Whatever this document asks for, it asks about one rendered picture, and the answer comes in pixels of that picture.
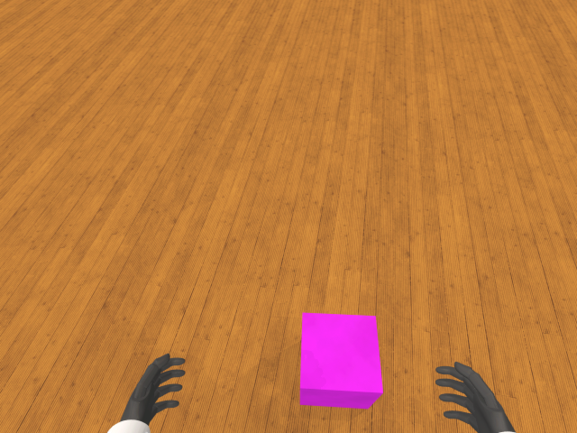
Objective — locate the robot left hand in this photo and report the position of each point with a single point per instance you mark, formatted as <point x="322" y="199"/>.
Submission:
<point x="141" y="405"/>

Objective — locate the robot right hand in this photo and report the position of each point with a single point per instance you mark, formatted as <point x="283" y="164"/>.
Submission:
<point x="486" y="414"/>

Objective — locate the carton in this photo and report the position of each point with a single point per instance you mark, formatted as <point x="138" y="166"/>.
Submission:
<point x="340" y="361"/>

